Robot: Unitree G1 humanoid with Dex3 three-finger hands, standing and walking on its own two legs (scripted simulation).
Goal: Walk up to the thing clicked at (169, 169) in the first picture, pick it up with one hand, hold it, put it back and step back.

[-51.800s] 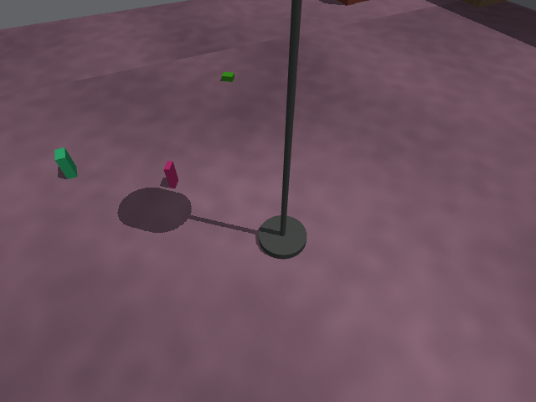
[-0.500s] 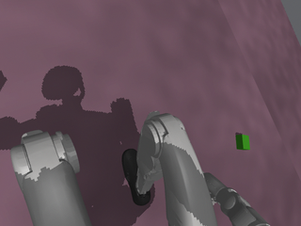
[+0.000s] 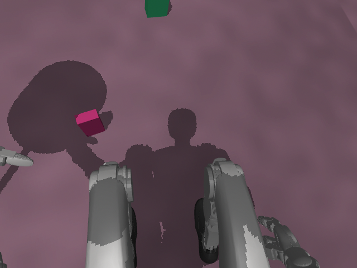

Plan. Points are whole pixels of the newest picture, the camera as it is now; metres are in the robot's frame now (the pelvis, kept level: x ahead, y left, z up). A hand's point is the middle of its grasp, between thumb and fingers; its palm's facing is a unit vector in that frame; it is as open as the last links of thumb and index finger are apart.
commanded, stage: home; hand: left
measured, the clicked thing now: (91, 123) +0.48 +0.27 -0.31
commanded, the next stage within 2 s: none
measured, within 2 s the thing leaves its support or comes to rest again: neither
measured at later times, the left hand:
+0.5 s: hand out of the picture +0.28 +0.26 +0.13, palm faces +0.24 -0.88 -0.42, open 17.3 cm
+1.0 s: hand out of the picture +0.23 +0.19 +0.29, palm faces +0.25 -0.92 -0.30, open 17.4 cm
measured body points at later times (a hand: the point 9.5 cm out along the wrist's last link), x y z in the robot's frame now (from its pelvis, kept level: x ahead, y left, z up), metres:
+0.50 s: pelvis +0.05 -0.03 +0.22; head +0.18 +0.01 +0.65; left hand +0.26 +0.30 +0.15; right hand +0.26 -0.26 +0.13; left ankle +0.08 +0.12 -0.35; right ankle +0.11 -0.15 -0.35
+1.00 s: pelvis +0.09 -0.01 +0.33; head +0.10 +0.00 +0.78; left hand +0.22 +0.24 +0.31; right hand +0.28 -0.22 +0.27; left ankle +0.08 +0.12 -0.35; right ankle +0.11 -0.15 -0.35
